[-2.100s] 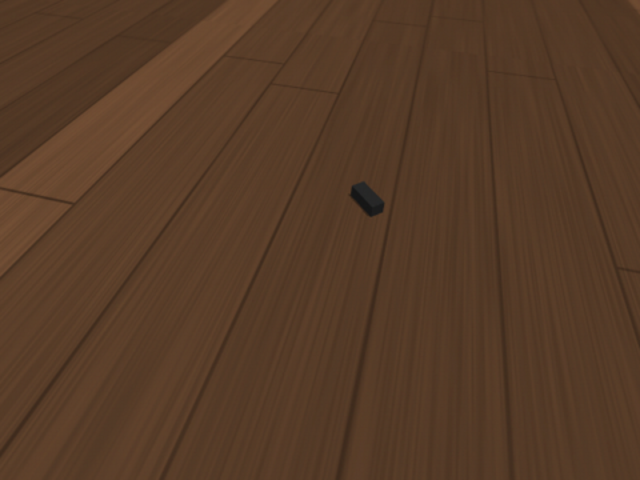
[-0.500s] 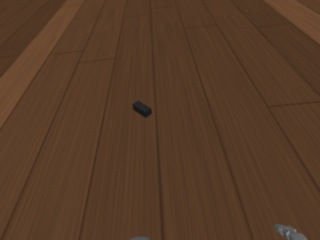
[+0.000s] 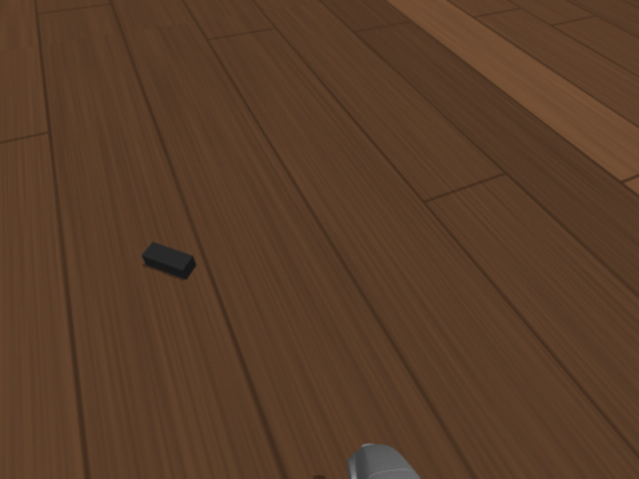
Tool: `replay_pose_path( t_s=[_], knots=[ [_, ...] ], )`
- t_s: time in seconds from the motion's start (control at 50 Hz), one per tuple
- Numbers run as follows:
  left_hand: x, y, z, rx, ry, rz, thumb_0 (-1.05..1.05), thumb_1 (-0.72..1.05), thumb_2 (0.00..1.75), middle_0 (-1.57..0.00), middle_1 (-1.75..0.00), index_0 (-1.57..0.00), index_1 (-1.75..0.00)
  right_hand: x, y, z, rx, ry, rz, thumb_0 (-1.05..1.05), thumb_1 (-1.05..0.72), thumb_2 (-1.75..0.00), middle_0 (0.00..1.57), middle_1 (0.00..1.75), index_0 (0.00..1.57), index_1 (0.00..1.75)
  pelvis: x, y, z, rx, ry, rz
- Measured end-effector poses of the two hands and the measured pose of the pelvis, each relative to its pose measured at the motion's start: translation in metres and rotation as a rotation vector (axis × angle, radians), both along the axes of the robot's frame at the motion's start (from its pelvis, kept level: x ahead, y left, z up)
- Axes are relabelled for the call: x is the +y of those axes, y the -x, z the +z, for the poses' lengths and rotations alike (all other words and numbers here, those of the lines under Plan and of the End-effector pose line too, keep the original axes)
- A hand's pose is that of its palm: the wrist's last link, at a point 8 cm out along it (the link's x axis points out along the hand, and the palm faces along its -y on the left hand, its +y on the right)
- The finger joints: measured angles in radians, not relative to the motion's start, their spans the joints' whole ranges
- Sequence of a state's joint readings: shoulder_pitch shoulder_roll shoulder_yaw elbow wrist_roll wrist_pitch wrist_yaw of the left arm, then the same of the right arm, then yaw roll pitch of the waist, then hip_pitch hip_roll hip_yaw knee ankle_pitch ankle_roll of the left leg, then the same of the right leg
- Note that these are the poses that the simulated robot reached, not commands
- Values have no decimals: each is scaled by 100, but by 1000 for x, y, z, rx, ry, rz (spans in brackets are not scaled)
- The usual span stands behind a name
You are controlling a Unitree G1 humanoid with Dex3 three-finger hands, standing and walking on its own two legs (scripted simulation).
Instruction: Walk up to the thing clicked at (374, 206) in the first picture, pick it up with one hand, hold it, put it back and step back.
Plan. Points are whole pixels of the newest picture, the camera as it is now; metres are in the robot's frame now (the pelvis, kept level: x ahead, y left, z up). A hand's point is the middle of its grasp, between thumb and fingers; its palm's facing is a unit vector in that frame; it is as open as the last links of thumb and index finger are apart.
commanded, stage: walk up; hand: left
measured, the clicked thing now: (169, 260) +0.96 +0.41 -0.74
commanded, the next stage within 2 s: none
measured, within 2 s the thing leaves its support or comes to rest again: neither
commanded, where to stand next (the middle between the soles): +0.52 +0.41 m, yaw -27 degrees
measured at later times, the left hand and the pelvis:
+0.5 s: hand (9, 430) +0.25 +0.39 -0.12, palm faces -0.14 -0.83 -0.54, open 7.4 cm; pelvis +0.18 +0.10 -0.02, yaw -9 degrees
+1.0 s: hand out of the picture +0.50 +0.53 -0.14, palm faces -0.33 -0.80 -0.50, open 7.4 cm; pelvis +0.32 +0.28 -0.01, yaw -17 degrees
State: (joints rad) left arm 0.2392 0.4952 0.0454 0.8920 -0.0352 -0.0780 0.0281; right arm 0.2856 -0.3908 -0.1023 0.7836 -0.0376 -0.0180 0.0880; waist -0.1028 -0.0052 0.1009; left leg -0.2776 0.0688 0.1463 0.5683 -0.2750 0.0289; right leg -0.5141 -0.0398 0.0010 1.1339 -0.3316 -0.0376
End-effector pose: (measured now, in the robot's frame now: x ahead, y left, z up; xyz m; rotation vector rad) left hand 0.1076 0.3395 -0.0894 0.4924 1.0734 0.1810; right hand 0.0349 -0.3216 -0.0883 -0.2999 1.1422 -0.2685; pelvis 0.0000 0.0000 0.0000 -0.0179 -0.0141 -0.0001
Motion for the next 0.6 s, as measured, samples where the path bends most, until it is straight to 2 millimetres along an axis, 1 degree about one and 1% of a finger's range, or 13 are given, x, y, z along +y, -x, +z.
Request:
replay_pose_path(
  t_s=[0.06,0.12,0.18,0.22,0.26,0.3,0.36,0.4,0.44,0.5,0.56,0.6],
  knots=[
    [3,-50,12,-35,-3,-47,1,90,89,-20,-30,-20,-29,14,4,-6,40,-16,-41,0,-91,-90,20,30,21,30,13,-27,2,-5,-12,-26],
    [1,-95,17,-58,-8,-91,1,90,89,-20,-30,-20,-29,26,-1,-19,70,-40,-74,0,-90,-90,20,30,21,30,23,-52,-1,-11,-23,-53],
    [-3,-133,16,-88,-18,-127,1,90,89,-20,-30,-21,-29,35,-16,-40,80,-70,-97,0,-90,-90,20,30,21,30,29,-79,-12,-18,-30,-77],
    [-2,-150,11,-118,-33,-128,1,90,89,-20,-30,-21,-30,40,-35,-57,77,-86,-98,1,-90,-90,20,30,21,30,31,-96,-24,-23,-18,-93],
    [2,-158,8,-130,-40,-115,0,90,89,-20,-30,-21,-30,49,-59,-65,73,-100,-82,1,-91,-90,20,30,21,30,36,-107,-28,-30,6,-99],
    [9,-159,8,-132,-40,-87,0,90,89,-20,-30,-21,-30,59,-84,-66,64,-111,-50,1,-91,-90,20,30,21,30,42,-119,-27,-35,9,-101],
    [25,-154,12,-106,-45,-54,0,90,89,-21,-30,-21,-30,70,-123,-59,23,-110,-17,1,-91,-90,20,30,21,30,56,-137,-21,-40,12,-112],
    [39,-149,13,-72,-54,-45,1,90,89,-21,-30,-21,-30,75,-147,-53,-13,-96,-3,1,-91,-90,20,30,21,30,67,-148,-19,-41,11,-124],
    [57,-145,13,-29,-67,-42,1,90,89,-21,-30,-21,-30,79,-168,-46,-43,-75,2,0,-91,-90,20,30,21,30,80,-159,-18,-40,9,-138],
    [90,-144,10,31,-87,-39,1,89,89,-21,-30,-21,-30,88,-192,-38,-64,-38,-4,0,-91,-90,20,30,21,30,104,-176,-20,-29,12,-156],
    [130,-152,4,80,-111,-47,1,89,89,-21,-30,-21,-30,103,-213,-33,-62,4,-13,0,-91,-90,20,30,21,30,133,-196,-25,-11,22,-175],
    [161,-163,-4,103,-128,-53,1,89,89,-21,-30,-21,-30,117,-226,-30,-61,35,-18,0,-91,-90,20,30,21,30,155,-210,-32,2,32,-185]
  ],
)
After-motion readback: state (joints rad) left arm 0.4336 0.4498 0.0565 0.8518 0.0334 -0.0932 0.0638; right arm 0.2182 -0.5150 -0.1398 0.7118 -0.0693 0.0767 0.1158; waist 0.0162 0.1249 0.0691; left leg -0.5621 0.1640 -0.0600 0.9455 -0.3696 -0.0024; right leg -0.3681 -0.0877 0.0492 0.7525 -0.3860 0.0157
